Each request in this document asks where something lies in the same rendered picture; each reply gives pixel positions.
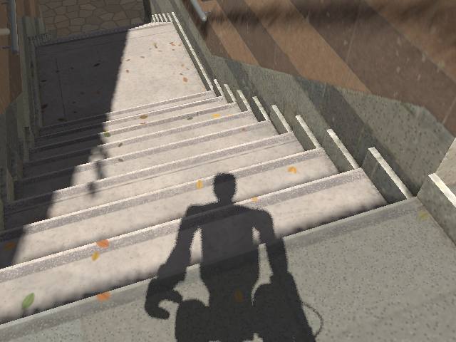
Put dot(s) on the stairs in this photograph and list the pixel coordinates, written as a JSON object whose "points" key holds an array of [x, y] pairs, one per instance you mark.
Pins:
{"points": [[108, 30], [117, 198]]}

